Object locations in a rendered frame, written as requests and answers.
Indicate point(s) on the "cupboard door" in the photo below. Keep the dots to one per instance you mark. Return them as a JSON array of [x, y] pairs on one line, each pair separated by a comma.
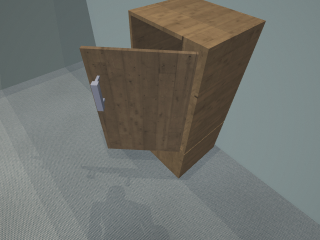
[[147, 94]]

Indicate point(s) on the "handle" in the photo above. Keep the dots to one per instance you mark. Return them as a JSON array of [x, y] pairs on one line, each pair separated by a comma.
[[97, 94]]

